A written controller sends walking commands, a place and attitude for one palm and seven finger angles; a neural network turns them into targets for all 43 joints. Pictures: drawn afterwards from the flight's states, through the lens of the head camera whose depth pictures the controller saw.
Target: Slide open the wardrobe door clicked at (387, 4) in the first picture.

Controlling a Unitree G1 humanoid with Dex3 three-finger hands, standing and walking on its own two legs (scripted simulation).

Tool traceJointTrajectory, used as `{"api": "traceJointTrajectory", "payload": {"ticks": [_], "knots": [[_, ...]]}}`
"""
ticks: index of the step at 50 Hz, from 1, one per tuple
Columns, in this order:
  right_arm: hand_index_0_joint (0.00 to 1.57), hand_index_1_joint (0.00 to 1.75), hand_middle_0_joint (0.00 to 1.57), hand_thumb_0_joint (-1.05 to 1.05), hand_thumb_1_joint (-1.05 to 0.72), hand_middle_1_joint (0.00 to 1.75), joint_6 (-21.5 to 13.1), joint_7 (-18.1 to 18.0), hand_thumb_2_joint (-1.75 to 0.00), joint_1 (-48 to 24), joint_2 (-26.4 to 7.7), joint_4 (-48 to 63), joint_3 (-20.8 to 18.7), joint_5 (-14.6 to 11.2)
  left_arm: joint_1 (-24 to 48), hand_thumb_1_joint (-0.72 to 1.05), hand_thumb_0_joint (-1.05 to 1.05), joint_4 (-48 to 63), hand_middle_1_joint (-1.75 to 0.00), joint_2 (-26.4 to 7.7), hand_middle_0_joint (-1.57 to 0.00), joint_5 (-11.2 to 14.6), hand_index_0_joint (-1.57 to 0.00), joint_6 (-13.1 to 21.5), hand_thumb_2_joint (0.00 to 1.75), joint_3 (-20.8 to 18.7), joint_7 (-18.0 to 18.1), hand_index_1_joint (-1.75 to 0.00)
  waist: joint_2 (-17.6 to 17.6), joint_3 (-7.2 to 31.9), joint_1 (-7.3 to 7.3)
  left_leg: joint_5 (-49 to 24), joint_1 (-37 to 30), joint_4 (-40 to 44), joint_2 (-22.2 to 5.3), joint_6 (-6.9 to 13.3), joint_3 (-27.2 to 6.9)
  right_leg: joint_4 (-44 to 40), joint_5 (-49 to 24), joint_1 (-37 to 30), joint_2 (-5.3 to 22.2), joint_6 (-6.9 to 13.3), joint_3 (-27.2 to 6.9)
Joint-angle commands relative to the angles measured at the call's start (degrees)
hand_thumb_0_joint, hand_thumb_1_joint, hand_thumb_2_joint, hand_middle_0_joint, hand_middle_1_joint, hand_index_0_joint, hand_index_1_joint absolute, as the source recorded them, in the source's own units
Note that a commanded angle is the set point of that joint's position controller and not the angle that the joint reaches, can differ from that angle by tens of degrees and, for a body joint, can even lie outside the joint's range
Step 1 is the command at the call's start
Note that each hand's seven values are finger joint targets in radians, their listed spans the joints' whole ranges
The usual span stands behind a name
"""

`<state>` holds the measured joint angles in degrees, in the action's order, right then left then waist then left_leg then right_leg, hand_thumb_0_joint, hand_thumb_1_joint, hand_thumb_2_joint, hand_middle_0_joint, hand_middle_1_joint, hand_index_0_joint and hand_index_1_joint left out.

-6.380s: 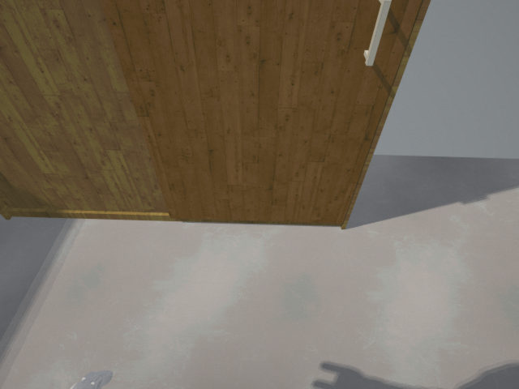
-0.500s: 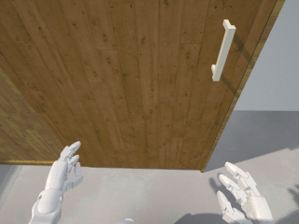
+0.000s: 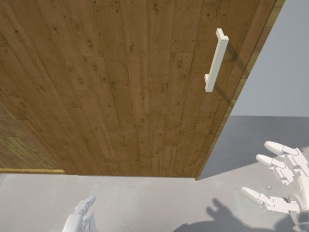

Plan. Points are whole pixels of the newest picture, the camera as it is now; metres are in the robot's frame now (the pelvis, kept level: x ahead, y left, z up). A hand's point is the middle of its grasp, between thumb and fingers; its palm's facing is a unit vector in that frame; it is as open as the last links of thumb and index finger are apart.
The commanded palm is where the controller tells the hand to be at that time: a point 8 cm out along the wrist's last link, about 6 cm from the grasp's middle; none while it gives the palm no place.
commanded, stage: raise the hand with hooked fingers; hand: right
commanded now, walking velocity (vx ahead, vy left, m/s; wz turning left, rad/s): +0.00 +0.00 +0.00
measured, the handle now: (213, 62) +0.51 -0.13 +0.18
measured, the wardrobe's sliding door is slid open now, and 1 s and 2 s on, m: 0.00 0.00 0.00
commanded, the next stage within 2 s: move the hooked fingers beside the handle in 1.18 s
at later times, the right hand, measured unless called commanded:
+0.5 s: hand (298, 155) +0.25 -0.25 +0.16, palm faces +0.07 +0.99 -0.10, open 13.9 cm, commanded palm +0.21 -0.29 +0.18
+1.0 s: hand (305, 139) +0.26 -0.24 +0.20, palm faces +0.08 +0.99 -0.07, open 13.9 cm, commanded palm +0.23 -0.29 +0.21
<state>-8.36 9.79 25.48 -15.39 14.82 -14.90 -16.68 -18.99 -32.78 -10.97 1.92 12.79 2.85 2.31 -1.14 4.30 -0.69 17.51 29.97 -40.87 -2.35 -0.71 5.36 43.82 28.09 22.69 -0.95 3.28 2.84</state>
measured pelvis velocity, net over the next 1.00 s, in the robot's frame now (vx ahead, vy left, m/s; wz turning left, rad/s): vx -0.01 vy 0.03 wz -0.01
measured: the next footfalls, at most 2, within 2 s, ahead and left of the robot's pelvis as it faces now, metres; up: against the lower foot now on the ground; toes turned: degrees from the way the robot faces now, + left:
none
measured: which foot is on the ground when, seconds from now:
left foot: down 0.00-1.00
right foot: down 0.00-1.00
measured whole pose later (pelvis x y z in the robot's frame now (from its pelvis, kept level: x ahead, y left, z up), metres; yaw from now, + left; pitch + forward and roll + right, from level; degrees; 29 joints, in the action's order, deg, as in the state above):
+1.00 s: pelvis -0.01 +0.03 +0.02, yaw -1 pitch -1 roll +1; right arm 5.9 25.4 -3.2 -25.4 -4.2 -28.6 -20.7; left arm -14.1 -34.6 -16.3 4.0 12.7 3.7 5.2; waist -2.5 1.5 -1.8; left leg 11.9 15.1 -28.2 -0.3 1.8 6.8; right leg 29.9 20.9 7.7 0.4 1.1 1.6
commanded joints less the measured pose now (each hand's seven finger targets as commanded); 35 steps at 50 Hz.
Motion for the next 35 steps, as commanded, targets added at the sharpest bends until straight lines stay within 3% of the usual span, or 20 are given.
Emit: {"api": "traceJointTrajectory", "payload": {"ticks": [1,2,5,6,8,11,14,16,19,21,24,26,28,30,32,35], "knots": [[0.28,1.00,0.28,0.00,0.20,1.00,-6.2,2.8,-0.43,-9.8,-3.5,12.0,2.9,0.9,5.8,0.90,0.00,7.8,-0.30,-10.0,-0.20,0.5,-0.20,6.5,0.90,-3.8,0.4,-0.30,-4.3,6.7,1.71,-14.2,-8.1,1.7,2.0,1.6,1.0,-7.5,-37.8,-3.2,3.9,-6.7,-7.4],[0.28,1.02,0.28,0.00,0.22,1.02,-5.4,4.3,-0.42,-11.5,-4.7,9.7,2.4,0.9,5.5,0.90,0.00,7.0,-0.30,-10.7,-0.20,0.8,-0.20,6.7,0.90,-4.1,1.0,-0.30,-3.7,6.4,2.24,-13.4,-8.4,2.7,1.9,1.6,0.8,-7.9,-34.9,-3.3,3.7,-6.4,-7.3],[0.29,1.07,0.29,0.00,0.29,1.07,-1.7,7.8,-0.39,-15.0,-10.9,6.4,-1.8,0.7,6.6,0.90,0.00,7.0,-0.30,-11.9,-0.20,1.3,-0.20,6.9,0.90,-4.1,2.6,-0.30,-2.2,7.2,1.15,-11.5,-11.7,4.8,1.4,1.8,0.4,-9.7,-27.9,-2.7,2.8,-5.1,-7.5],[0.29,1.08,0.29,0.00,0.31,1.08,-0.4,8.2,-0.38,-16.2,-14.3,5.6,-5.2,0.4,7.3,0.90,0.00,7.0,-0.30,-12.1,-0.20,1.2,-0.20,6.7,0.90,-3.9,3.0,-0.30,-3.2,7.2,0.19,-12.2,-13.8,5.3,1.3,2.2,0.3,-10.5,-27.7,-2.8,2.5,-4.8,-7.2],[0.29,1.11,0.29,0.00,0.36,1.11,0.7,8.5,-0.36,-19.5,-17.7,7.1,-9.5,-0.9,8.4,0.90,0.00,7.8,-0.30,-11.4,-0.20,1.3,-0.20,6.5,0.90,-3.4,3.5,-0.30,-3.8,9.3,-1.17,-14.0,-17.2,6.0,1.0,2.3,0.4,-12.0,-30.2,-4.7,2.4,-4.9,-7.5],[0.29,1.15,0.29,0.00,0.43,1.15,0.9,7.8,-0.33,-23.1,-20.8,7.7,-15.5,-4.0,9.6,0.90,0.00,8.0,-0.30,-10.4,-0.20,1.1,-0.20,6.2,0.90,-2.4,3.7,-0.30,-5.5,10.5,-2.93,-18.8,-21.7,7.1,1.3,2.6,0.4,-13.0,-35.4,-6.9,2.1,-5.2,-7.3],[0.30,1.20,0.30,0.00,0.50,1.20,1.6,8.7,-0.30,-25.7,-18.0,3.7,-14.5,-6.0,9.8,0.90,0.00,7.3,-0.30,-10.1,-0.20,1.4,-0.20,6.4,0.90,-1.9,3.5,-0.30,-6.1,7.5,-2.40,-21.4,-21.5,8.4,1.6,2.3,0.6,-14.1,-37.8,-8.7,2.3,-5.5,-7.0],[0.30,1.20,0.30,0.00,0.50,1.20,4.2,10.6,-0.30,-27.0,-16.1,-1.6,-12.2,-5.7,9.8,0.90,0.00,6.7,-0.30,-10.7,-0.20,1.7,-0.20,6.4,0.90,-1.8,3.4,-0.30,-6.5,4.1,-2.04,-21.7,-20.9,9.7,1.7,2.4,0.2,-14.7,-37.1,-8.7,2.3,-5.0,-6.3],[0.30,1.20,0.30,0.00,0.50,1.20,9.8,13.4,-0.30,-30.6,-16.5,-7.4,-9.6,-4.1,9.8,0.90,0.00,6.6,-0.30,-11.8,-0.20,2.3,-0.20,5.5,0.90,-1.9,3.7,-0.30,-3.1,1.0,-0.86,-19.5,-19.6,11.5,1.4,2.1,-0.2,-15.9,-30.9,-7.5,2.2,-3.8,-5.8],[0.30,1.20,0.30,0.00,0.50,1.20,12.7,14.8,-0.30,-32.9,-18.6,-8.6,-10.3,-3.4,10.4,0.90,0.00,7.3,-0.30,-12.0,-0.20,2.4,-0.20,4.6,0.90,-1.8,3.9,-0.30,-2.0,0.7,-0.92,-18.5,-20.9,12.4,1.3,2.3,-0.8,-16.5,-27.9,-7.1,1.9,-2.8,-5.5],[0.30,1.20,0.30,0.00,0.50,1.20,13.2,15.2,-0.30,-40.5,-25.5,-3.6,-16.1,-3.4,12.3,0.90,0.00,8.6,-0.30,-11.6,-0.20,2.3,-0.20,3.9,0.90,-1.5,4.2,-0.30,-0.2,8.4,-1.67,-17.7,-24.9,12.9,1.1,1.9,-1.4,-16.9,-26.8,-9.0,1.4,-2.2,-5.7],[0.30,1.20,0.30,0.00,0.50,1.20,11.1,14.6,-0.30,-43.6,-29.7,-0.8,-20.3,-4.5,13.3,0.90,0.00,8.7,-0.30,-10.8,-0.20,1.9,-0.20,3.8,0.90,-0.8,4.1,-0.30,-2.0,11.0,-2.48,-18.3,-28.2,13.3,1.2,2.1,-2.1,-17.1,-27.6,-10.1,1.1,-2.3,-5.7],[0.30,1.20,0.30,0.00,0.50,1.20,9.0,14.2,-0.30,-45.7,-30.2,-1.8,-21.8,-5.4,13.3,0.90,0.00,8.2,-0.30,-10.2,-0.20,1.9,-0.20,4.0,0.90,-0.5,4.2,-0.30,-3.0,11.7,-2.36,-18.7,-29.3,14.0,1.2,2.0,-2.1,-17.9,-27.6,-10.5,1.0,-2.3,-5.5],[0.30,1.20,0.30,0.00,0.50,1.20,8.3,14.2,-0.30,-47.4,-29.3,-4.7,-21.0,-5.4,13.0,0.90,0.00,7.2,-0.30,-10.2,-0.20,2.2,-0.20,4.2,0.90,-0.4,4.4,-0.30,-5.5,9.0,-1.86,-17.7,-27.6,14.9,1.3,2.1,-2.0,-18.7,-26.5,-11.0,1.0,-2.4,-5.3],[0.30,1.20,0.30,0.00,0.50,1.20,10.0,15.0,-0.30,-48.7,-28.2,-10.1,-19.1,-4.8,12.9,0.90,0.00,6.4,-0.30,-10.6,-0.20,2.5,-0.20,3.9,0.90,-0.3,4.4,-0.30,-6.8,4.4,-1.29,-15.9,-25.8,16.1,1.0,2.4,-2.3,-19.5,-24.5,-10.0,1.2,-2.4,-5.2],[0.30,1.20,0.30,0.00,0.50,1.20,15.0,16.9,-0.30,-47.2,-25.9,-19.8,-15.2,-3.7,11.9,0.90,0.00,5.9,-0.30,-11.9,-0.20,3.1,-0.20,3.5,0.90,-0.7,4.5,-0.30,-3.7,-0.2,-0.61,-12.7,-22.5,16.7,0.5,2.4,-2.3,-20.0,-21.6,-8.2,1.4,-2.1,-5.5]]}}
